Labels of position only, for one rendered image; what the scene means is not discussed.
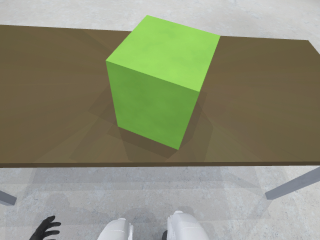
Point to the left robot thigh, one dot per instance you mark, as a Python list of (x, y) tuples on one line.
[(118, 229)]

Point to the robot thigh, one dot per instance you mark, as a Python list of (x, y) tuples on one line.
[(183, 226), (118, 229)]

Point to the left robot hand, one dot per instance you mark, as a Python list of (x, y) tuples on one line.
[(40, 233)]

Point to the carton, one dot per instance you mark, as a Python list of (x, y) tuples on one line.
[(156, 75)]

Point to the table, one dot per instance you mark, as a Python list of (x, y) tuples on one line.
[(259, 105)]

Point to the right robot thigh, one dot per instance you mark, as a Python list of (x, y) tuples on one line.
[(183, 226)]

